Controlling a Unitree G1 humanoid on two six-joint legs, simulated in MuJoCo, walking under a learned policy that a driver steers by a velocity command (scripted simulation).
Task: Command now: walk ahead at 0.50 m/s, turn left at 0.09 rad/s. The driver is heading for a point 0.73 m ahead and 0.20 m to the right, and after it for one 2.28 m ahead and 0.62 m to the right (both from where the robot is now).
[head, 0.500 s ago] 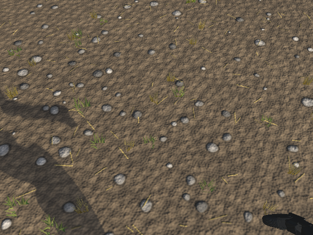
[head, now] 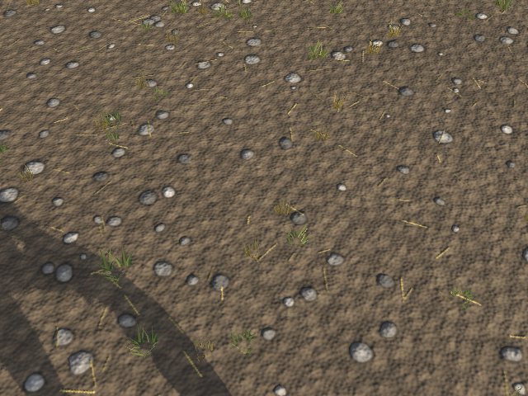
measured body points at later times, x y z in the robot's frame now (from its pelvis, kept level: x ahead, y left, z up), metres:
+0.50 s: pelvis +0.27 -0.02 +0.01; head +0.30 -0.02 +0.46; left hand +0.23 +0.23 -0.13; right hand +0.45 -0.25 -0.10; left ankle +0.43 +0.11 -0.70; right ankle +0.17 -0.10 -0.73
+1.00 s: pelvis +0.52 +0.00 +0.01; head +0.55 -0.01 +0.46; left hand +0.74 +0.19 -0.11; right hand +0.44 -0.25 -0.13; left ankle +0.45 +0.10 -0.73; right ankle +0.63 -0.16 -0.68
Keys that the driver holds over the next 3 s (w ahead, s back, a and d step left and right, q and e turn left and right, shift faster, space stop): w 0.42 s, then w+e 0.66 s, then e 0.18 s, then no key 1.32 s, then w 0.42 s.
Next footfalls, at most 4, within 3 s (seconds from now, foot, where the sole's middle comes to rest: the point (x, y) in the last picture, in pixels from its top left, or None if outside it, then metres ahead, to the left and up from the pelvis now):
0.06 right None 0.21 -0.11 -0.77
0.60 left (219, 390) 0.49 0.09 -0.77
1.14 right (312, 301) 0.71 -0.16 -0.77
1.68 left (259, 262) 0.85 -0.03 -0.77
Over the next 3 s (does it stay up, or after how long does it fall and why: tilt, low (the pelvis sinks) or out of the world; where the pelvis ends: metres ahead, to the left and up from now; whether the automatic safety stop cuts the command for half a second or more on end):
stays up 0.81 -0.14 0.01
